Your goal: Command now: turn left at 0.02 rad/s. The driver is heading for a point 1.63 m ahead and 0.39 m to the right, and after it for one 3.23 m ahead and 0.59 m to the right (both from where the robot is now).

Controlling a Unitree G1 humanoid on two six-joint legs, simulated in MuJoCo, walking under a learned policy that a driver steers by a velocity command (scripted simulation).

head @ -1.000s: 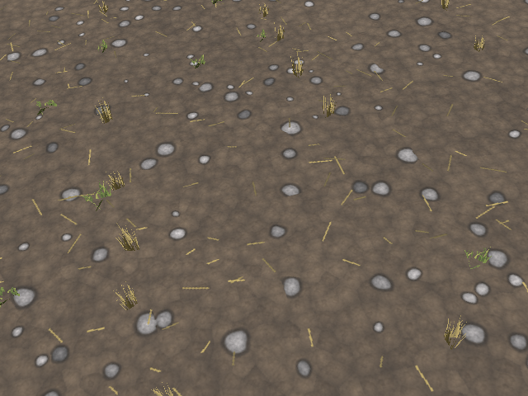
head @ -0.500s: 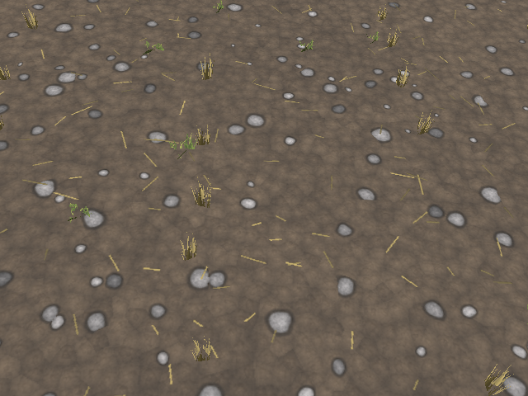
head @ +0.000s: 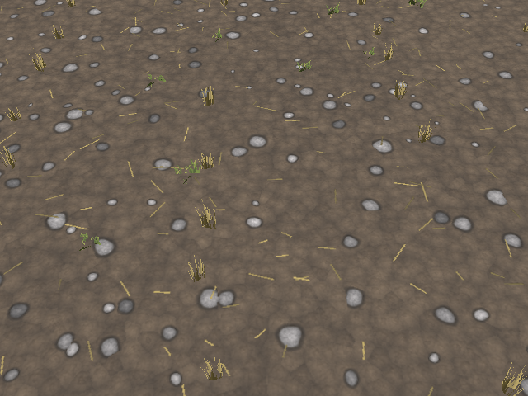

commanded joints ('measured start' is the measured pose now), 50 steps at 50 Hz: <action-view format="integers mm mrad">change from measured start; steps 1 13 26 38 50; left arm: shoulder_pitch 33 64 222 23 -283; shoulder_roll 102 67 126 45 21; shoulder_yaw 13 -3 47 47 25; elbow -3 43 60 -79 -218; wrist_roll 0 -1 11 21 4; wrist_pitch -8 -12 1 -76 -50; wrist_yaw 4 5 0 -61 -64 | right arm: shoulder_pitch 20 72 31 248 386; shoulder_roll -77 -48 9 -68 -37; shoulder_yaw -8 6 0 -46 -12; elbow -3 63 3 2 55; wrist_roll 0 0 -35 -13 -9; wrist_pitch -8 -11 -27 -96 -122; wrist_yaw -4 -10 14 17 1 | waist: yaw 6 2 53 -7 -33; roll -15 -16 -152 42 113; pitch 14 20 129 144 104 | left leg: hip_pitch -39 -48 -338 100 132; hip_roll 115 122 47 333 229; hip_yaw -110 -102 54 -396 -36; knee -66 -50 357 -278 -185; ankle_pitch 72 68 -223 -328 664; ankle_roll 7 -1 25 144 115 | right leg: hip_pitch -22 -51 -91 -642 -452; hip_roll -105 -93 -288 -72 17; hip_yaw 105 107 448 21 -168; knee -71 -77 -251 684 258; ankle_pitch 104 86 -596 -59 128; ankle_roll -37 -42 -226 -91 -71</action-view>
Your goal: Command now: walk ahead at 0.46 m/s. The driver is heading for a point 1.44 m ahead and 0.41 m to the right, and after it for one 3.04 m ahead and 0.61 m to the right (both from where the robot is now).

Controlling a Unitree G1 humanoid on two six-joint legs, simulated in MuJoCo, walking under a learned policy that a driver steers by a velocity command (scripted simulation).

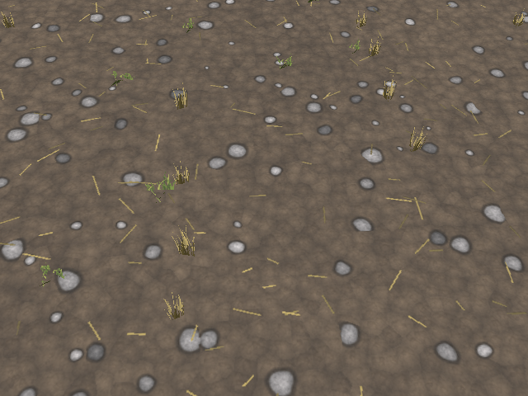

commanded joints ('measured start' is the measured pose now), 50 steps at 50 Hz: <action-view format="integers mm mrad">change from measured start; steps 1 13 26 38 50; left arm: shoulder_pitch -80 253 496 338 -15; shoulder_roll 39 79 145 113 74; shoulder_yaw -2 30 46 54 20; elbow -83 49 24 -112 -277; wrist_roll -8 -11 -4 15 13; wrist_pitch -12 -58 -40 -8 21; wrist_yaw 8 36 47 16 -45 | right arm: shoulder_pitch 43 -180 -685 -343 -193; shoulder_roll -151 -112 -146 -171 -225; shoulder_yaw -21 -51 -44 -68 -85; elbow -11 -177 -413 -357 -288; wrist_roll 0 -26 -5 -18 0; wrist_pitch -11 20 45 14 -16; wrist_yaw -7 25 39 6 15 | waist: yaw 39 14 160 65 31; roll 140 30 -56 91 103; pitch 96 22 32 -32 37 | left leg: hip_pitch -105 -643 -792 -241 -208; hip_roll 242 148 86 352 301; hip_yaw -70 -75 -20 -305 106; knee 42 983 470 31 -29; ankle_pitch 927 59 299 128 475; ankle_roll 76 -33 -107 74 54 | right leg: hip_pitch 117 415 633 26 -18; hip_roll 67 -152 -97 -23 -42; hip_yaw -64 414 398 183 50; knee -121 -561 -471 455 42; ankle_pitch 13 89 369 -206 110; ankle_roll -40 -229 -165 -19 0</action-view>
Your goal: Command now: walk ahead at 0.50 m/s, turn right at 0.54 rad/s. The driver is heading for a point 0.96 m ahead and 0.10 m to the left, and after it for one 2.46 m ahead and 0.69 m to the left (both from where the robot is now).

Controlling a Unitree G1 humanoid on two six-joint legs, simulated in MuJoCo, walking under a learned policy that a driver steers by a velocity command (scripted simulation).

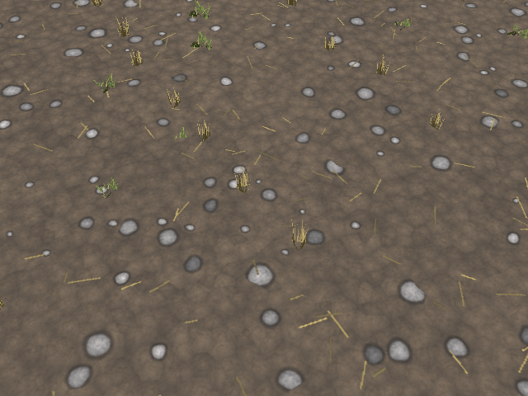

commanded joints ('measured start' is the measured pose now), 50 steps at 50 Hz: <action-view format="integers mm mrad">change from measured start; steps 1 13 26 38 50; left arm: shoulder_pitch -107 211 277 300 5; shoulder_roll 3 117 58 47 53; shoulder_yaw -16 24 -7 -12 -26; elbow -98 34 117 46 -73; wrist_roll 1 -13 -20 -31 11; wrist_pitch -13 -50 -111 -89 -34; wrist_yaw -15 62 74 79 52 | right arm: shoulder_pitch -12 -60 -239 41 -5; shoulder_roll -128 -102 -46 -298 -184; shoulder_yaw -22 -5 -1 -82 -48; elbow -55 -103 -117 -95 -93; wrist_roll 1 20 -6 -16 23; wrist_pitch -13 23 75 69 42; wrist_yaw -6 12 45 19 8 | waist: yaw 6 89 62 -34 19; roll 129 20 -10 315 90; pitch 42 -99 64 -291 3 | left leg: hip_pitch -37 -628 -661 319 -135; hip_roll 260 124 79 358 92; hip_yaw -68 -214 -210 -926 -468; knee -101 963 572 100 -44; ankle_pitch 401 -100 272 105 401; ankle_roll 102 18 4 434 225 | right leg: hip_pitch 59 745 639 68 28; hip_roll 5 -209 -116 155 -26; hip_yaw -56 320 -63 -111 4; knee -158 -603 -785 592 4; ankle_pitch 42 191 272 -453 -50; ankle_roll -15 -211 -83 31 118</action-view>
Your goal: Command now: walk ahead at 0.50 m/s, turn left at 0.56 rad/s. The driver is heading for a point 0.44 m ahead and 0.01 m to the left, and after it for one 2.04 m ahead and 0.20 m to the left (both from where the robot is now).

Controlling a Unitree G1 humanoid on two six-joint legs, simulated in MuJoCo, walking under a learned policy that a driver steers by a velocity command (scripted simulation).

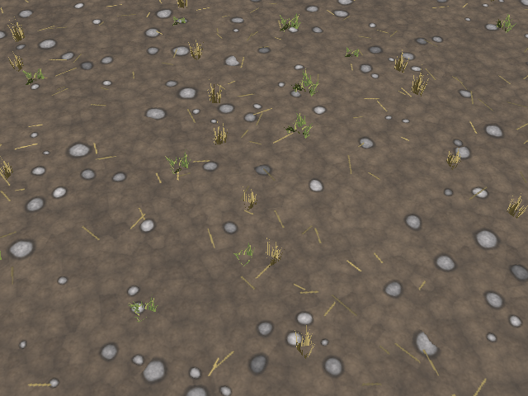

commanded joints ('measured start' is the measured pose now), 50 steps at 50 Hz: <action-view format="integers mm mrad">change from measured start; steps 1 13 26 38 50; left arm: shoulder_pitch -61 309 166 331 213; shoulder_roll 68 237 105 67 58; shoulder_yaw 12 49 16 2 -7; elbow -77 -45 56 157 246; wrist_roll -3 13 -38 -49 -30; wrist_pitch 2 -56 -60 25 51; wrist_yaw -4 32 5 39 39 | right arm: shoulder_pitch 52 64 -73 -48 -148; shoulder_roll -148 -85 -29 -61 -37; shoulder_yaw -34 -8 32 49 46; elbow -54 -111 -114 -53 41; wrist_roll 3 -6 -33 -6 -1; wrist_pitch -12 -33 22 4 44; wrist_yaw -4 -8 12 -30 -34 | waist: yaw -15 158 -1 9 33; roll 81 -67 -97 189 13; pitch -6 -310 -75 -181 71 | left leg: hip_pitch -2 -101 -331 112 -155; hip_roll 232 137 136 499 225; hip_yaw -214 -155 30 -319 -86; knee -102 648 538 65 -66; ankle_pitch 345 244 -21 693 -158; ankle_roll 102 -30 -138 166 -85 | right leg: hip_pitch -15 767 509 339 387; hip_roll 37 -139 -47 132 47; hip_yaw -55 238 -32 -47 39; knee -132 -554 -709 -237 -630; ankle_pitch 123 -105 844 -417 -112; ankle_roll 20 -156 -218 -85 -74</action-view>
